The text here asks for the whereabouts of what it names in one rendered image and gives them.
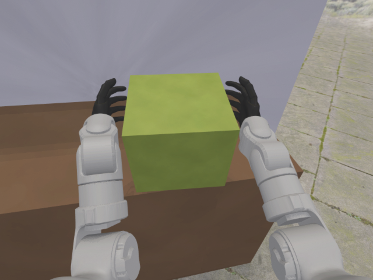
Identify left robot forearm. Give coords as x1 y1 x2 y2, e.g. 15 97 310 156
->
71 114 128 276

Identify right robot forearm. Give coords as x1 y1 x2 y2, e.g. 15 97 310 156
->
238 116 344 268

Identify robot right upper arm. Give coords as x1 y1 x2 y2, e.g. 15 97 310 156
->
269 223 373 280

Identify pedestal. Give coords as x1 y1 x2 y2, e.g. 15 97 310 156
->
0 92 304 280

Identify right robot hand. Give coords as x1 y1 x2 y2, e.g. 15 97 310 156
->
225 76 261 127

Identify carton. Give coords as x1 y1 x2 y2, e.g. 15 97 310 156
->
122 73 240 193

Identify robot left upper arm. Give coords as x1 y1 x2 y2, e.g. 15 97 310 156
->
50 231 140 280

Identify left robot hand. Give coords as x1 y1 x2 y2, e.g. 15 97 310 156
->
92 78 127 122

